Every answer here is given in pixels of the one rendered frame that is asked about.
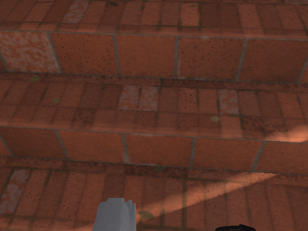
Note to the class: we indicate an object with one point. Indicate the robot left thigh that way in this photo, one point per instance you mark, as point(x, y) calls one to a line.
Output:
point(116, 215)

